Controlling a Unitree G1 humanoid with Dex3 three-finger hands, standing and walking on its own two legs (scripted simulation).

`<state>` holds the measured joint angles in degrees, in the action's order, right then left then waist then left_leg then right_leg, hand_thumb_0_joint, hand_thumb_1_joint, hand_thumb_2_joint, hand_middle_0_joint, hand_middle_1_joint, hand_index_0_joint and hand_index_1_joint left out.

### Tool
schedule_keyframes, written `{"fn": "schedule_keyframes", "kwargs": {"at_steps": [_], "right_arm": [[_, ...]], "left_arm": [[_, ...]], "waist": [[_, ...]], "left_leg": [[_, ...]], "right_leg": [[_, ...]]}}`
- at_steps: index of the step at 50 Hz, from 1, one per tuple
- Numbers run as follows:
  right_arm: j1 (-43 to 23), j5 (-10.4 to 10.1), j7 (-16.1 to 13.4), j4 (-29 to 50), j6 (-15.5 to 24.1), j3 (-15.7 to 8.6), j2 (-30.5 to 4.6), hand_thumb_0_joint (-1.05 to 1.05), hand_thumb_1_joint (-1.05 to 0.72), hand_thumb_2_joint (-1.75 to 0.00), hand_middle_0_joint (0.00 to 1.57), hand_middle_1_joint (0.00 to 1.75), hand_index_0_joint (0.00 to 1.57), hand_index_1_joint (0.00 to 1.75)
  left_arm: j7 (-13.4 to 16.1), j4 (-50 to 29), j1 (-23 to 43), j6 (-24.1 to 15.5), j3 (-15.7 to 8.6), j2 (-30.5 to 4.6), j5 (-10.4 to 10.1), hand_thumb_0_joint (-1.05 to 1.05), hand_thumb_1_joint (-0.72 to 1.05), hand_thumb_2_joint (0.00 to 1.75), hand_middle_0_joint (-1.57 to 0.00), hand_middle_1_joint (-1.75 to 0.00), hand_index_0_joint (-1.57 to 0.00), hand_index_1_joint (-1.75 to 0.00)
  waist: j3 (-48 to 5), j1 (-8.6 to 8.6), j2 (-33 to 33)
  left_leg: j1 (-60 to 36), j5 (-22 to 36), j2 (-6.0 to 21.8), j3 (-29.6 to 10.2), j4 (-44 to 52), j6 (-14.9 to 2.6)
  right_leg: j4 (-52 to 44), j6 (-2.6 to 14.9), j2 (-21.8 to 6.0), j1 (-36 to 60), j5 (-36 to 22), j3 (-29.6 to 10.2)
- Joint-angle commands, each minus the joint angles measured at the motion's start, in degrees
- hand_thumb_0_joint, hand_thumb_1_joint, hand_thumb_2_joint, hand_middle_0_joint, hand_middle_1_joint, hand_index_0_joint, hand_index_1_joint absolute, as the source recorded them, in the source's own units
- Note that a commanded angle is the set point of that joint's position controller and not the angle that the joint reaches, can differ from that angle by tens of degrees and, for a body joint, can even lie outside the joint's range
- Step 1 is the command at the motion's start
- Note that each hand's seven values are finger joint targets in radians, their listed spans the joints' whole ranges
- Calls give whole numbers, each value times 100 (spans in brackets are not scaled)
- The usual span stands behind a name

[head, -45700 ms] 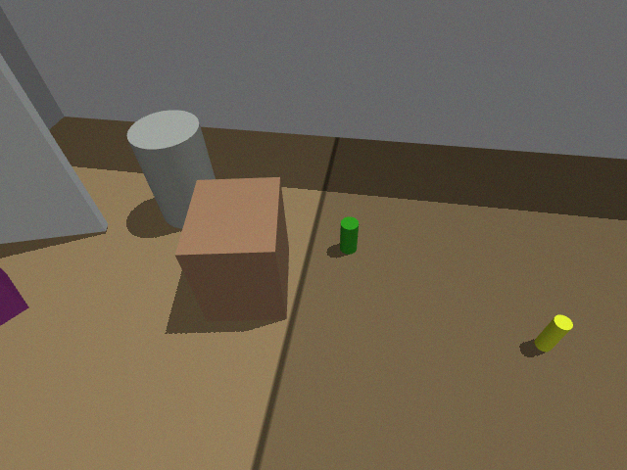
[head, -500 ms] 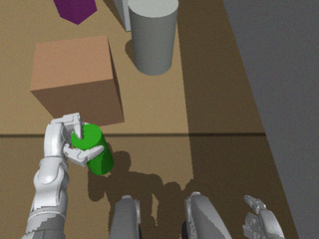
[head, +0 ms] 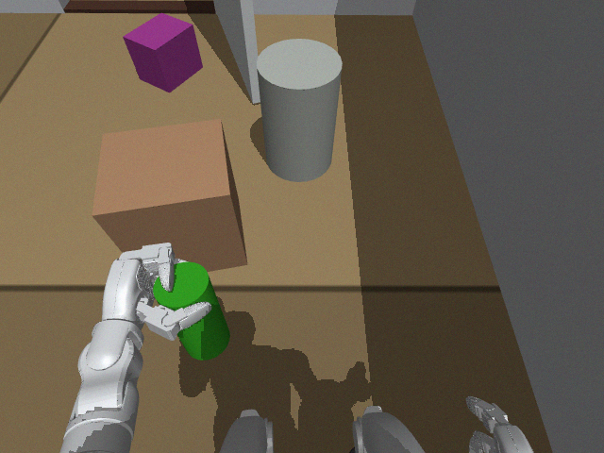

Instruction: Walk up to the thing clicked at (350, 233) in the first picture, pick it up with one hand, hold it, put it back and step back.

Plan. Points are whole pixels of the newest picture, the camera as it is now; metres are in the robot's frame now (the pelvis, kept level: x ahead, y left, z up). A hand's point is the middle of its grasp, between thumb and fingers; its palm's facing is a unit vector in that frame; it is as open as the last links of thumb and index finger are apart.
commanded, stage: lift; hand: left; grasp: from the side
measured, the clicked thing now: (195, 314) +0.34 +0.17 -0.06
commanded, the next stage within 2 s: hold in 0.46 s
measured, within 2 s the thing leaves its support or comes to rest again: neither
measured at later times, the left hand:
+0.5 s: hand (172, 259) +0.36 +0.17 +0.05, palm faces -0.07 -1.00 +0.00, open 6.4 cm
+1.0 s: hand (166, 255) +0.35 +0.17 +0.08, palm faces -0.08 -1.00 -0.03, open 6.4 cm
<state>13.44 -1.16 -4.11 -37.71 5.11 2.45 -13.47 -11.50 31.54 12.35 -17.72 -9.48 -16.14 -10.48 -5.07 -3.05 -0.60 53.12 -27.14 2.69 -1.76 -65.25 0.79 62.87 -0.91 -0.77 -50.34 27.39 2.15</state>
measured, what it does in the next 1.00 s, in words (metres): stands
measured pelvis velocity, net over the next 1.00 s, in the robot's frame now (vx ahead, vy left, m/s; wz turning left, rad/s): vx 0.02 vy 0.00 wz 0.00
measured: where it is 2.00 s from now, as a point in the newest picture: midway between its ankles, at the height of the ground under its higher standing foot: outside the picture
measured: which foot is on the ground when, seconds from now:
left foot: down 0.00-1.00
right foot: down 0.00-1.00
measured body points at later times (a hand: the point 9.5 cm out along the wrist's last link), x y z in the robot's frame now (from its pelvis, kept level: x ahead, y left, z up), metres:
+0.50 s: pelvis +0.02 +0.00 +0.03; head +0.08 +0.01 +0.48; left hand +0.36 +0.23 +0.06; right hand +0.14 -0.26 -0.07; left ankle +0.04 +0.12 -0.65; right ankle +0.03 -0.13 -0.65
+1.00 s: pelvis +0.02 +0.00 +0.05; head +0.06 +0.01 +0.49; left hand +0.35 +0.22 +0.09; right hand +0.14 -0.25 -0.06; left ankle +0.04 +0.12 -0.65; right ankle +0.03 -0.13 -0.65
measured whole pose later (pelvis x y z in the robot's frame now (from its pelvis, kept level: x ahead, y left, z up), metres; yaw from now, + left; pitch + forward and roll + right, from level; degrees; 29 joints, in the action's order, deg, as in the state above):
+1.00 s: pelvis +0.02 +0.00 +0.05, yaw +0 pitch +7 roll -1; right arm 14.6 -0.5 -5.8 -38.6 4.5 1.9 -13.0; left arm -14.3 31.5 10.9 -17.8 -8.9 -15.4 -11.2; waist -2.4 -2.6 -0.7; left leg 34.0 -23.0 2.5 -0.7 -50.1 0.9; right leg 47.9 -0.9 -0.8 -31.6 23.1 1.6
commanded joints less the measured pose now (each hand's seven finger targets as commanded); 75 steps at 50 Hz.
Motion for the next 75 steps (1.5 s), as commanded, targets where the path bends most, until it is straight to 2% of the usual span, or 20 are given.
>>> {"fn": "schedule_keyframes", "kwargs": {"at_steps": [1,12,16,25,26,29,37,43,47,50,51,53,55,58,60,62,66,69,71,75], "right_arm": [[127,14,-155,593,254,-327,-835,0,-90,-90,20,30,20,30],[124,31,-204,507,253,-333,-808,0,-89,-90,20,30,20,30],[128,51,-178,494,214,-348,-782,0,-89,-90,20,30,20,30],[110,48,-183,646,110,-395,-804,0,-90,-90,20,30,20,30],[120,57,-196,622,111,-378,-789,0,-90,-90,20,30,20,30],[140,50,-229,632,118,-392,-797,0,-91,-90,20,30,20,30],[187,91,-248,566,143,-363,-761,0,-91,-90,20,30,20,30],[96,65,-261,561,166,-350,-765,0,-91,-90,20,30,20,30],[45,54,-255,576,157,-361,-739,0,-90,-90,20,30,20,30],[-6,25,-230,614,145,-366,-763,0,-90,-90,20,30,20,30],[23,39,-228,580,142,-381,-748,0,-90,-90,20,30,20,30],[-18,29,-211,634,124,-349,-716,0,-90,-90,20,30,20,30],[-19,30,-196,616,135,-383,-738,0,-90,-90,20,30,20,30],[46,45,-197,629,110,-378,-719,0,-91,-90,20,30,20,30],[50,54,-205,619,116,-354,-706,0,-91,-90,20,30,20,30],[20,42,-233,598,142,-355,-707,0,-90,-90,20,30,20,30],[20,63,-235,556,181,-324,-675,0,-90,-90,20,30,20,30],[-2,62,-237,530,176,-367,-731,0,-90,-90,20,30,20,30],[-31,76,-211,534,175,-351,-694,0,-90,-90,20,30,20,30],[-43,57,-180,549,184,-371,-724,0,-90,-90,20,30,20,30]], "left_arm": [[53,-2143,2470,-778,-644,-1155,-424,0,23,135,-132,-151,-134,-151],[-287,-1535,2537,-783,-546,-994,-531,0,33,138,-130,-150,-132,-150],[-421,-1220,2220,-806,-562,-920,-539,0,32,135,-130,-150,-132,-149],[-474,-1926,2422,-953,-743,-1169,-553,0,37,133,-133,-149,-135,-148],[-490,-1872,2307,-927,-642,-1057,-564,0,37,133,-131,-149,-134,-148],[-435,-2069,2294,-893,-723,-1130,-560,0,36,125,-129,-146,-132,-144],[-288,-2214,2351,-818,-588,-1016,-483,0,32,124,-127,-145,-130,-143],[-356,-1940,2237,-709,-424,-810,-521,0,37,125,-128,-146,-131,-144],[-307,-2184,2348,-730,-495,-973,-465,0,37,124,-126,-145,-129,-143],[-268,-1712,1962,-661,-416,-687,-495,0,36,124,-125,-144,-128,-142],[-219,-2250,2328,-716,-557,-961,-462,0,36,124,-125,-144,-128,-142],[-227,-1771,1832,-636,-194,-516,-446,0,35,124,-126,-144,-128,-143],[-150,-2018,2012,-708,-454,-814,-413,0,33,124,-126,-145,-128,-143],[-97,-2617,2333,-777,-477,-964,-388,0,33,124,-125,-144,-127,-143],[-67,-2413,2028,-721,-317,-737,-385,0,34,125,-125,-145,-127,-143],[20,-2939,2377,-745,-471,-960,-398,0,36,124,-124,-143,-126,-141],[83,-2558,2062,-648,-274,-604,-417,0,32,124,-121,-143,-124,-141],[109,-2731,2296,-715,-457,-971,-326,0,32,124,-122,-143,-124,-142],[45,-2458,1957,-711,-225,-679,-311,0,34,125,-122,-143,-125,-142],[-22,-2256,1874,-704,-282,-652,-379,0,33,124,-122,-143,-124,-141]], "waist": [[-2620,-2,-655],[-1993,-62,-409],[-1962,51,-329],[-2355,121,-506],[-2316,56,-411],[-2273,86,-462],[-2211,6,-639],[-1780,-9,-434],[-1638,100,-378],[-1494,91,-244],[-1644,178,-459],[-1417,87,-217],[-1575,145,-302],[-1879,136,-517],[-1815,75,-453],[-1788,81,-552],[-1631,24,-391],[-1568,57,-472],[-1360,33,-480],[-1425,99,-273]], "left_leg": [[-2284,1303,-212,-32,1218,-59],[-2566,1550,-201,58,1649,-85],[-2546,1754,-205,80,1700,-84],[-2948,2118,-220,144,1778,-78],[-2961,2187,-208,124,1790,-74],[-2998,2193,-222,135,1839,-83],[-3163,2271,-207,109,1938,-61],[-3105,1882,-207,105,2145,-52],[-3012,1596,-237,157,2257,-69],[-3064,1620,-224,162,2302,-51],[-3114,1607,-225,163,2333,-42],[-3095,1675,-212,141,2336,-45],[-3128,1659,-218,151,2331,-46],[-3263,1854,-220,157,2325,-34],[-3326,1907,-216,148,2309,-30],[-3333,1742,-239,178,2362,-44],[-3230,1765,-224,156,2367,-53],[-3258,1710,-232,166,2393,-61],[-3238,1614,-225,152,2442,-40],[-3173,1555,-221,143,2445,-64]], "right_leg": [[-1120,222,182,1189,-1508,-49],[-1639,191,184,1787,-1798,-53],[-1673,192,171,1988,-1936,-31],[-1758,191,150,2320,-2284,-86],[-1749,194,173,2318,-2321,-70],[-1798,197,173,2349,-2360,-95],[-1905,212,174,2385,-2328,-76],[-2082,202,179,2410,-2022,-50],[-2190,175,141,2556,-1811,-58],[-2218,184,161,2510,-1788,-24],[-2215,193,137,2583,-1796,-20],[-2241,178,163,2544,-1826,7],[-2234,176,148,2633,-1828,-17],[-2184,188,142,2745,-2024,-41],[-2196,191,159,2692,-2035,-31],[-2281,180,136,2747,-1970,-68],[-2288,170,153,2739,-1997,-53],[-2316,174,132,2713,-1957,-65],[-2316,187,155,2593,-1816,-34],[-2331,172,137,2728,-1789,-26]]}}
